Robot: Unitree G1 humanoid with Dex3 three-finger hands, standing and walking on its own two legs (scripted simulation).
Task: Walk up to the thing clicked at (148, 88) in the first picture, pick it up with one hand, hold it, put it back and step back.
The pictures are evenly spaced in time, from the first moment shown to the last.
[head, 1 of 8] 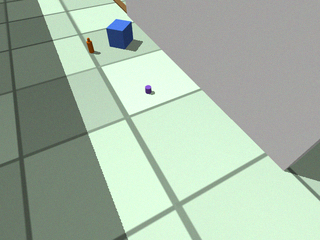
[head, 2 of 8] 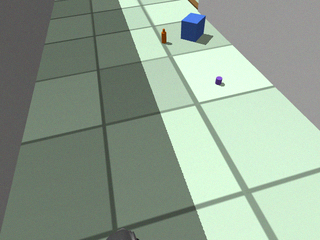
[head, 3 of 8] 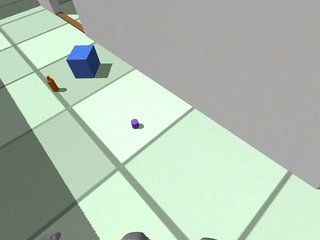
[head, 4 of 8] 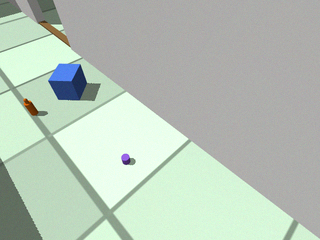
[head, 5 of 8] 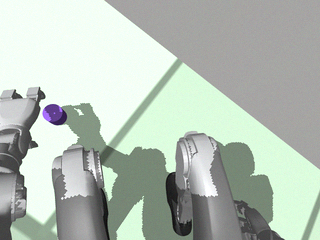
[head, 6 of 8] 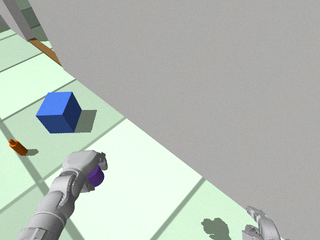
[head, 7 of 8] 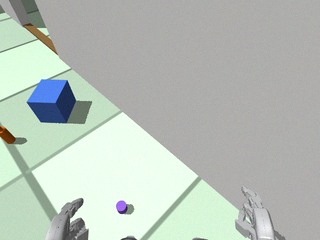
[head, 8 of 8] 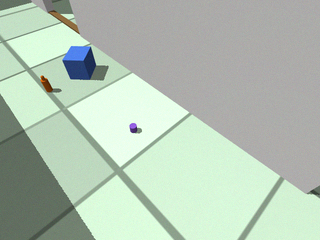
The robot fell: no
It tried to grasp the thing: yes
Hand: left
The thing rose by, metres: 0.69
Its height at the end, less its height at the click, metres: +0.00
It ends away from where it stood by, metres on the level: 0.00
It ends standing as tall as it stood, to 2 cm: yes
